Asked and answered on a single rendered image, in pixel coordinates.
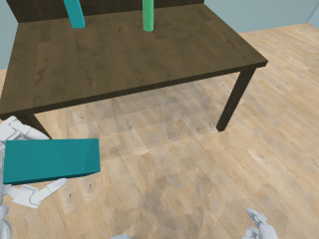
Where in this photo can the robot left forearm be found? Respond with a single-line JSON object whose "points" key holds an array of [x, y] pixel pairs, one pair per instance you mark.
{"points": [[5, 227]]}

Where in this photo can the table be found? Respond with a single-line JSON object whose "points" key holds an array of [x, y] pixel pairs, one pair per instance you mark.
{"points": [[55, 66]]}

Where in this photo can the sponge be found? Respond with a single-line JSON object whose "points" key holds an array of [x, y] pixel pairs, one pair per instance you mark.
{"points": [[39, 160]]}

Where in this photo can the right robot hand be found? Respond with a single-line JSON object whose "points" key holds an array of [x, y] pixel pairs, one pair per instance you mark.
{"points": [[265, 231]]}

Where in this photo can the left robot hand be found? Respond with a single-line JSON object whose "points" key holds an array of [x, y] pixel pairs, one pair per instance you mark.
{"points": [[27, 195]]}

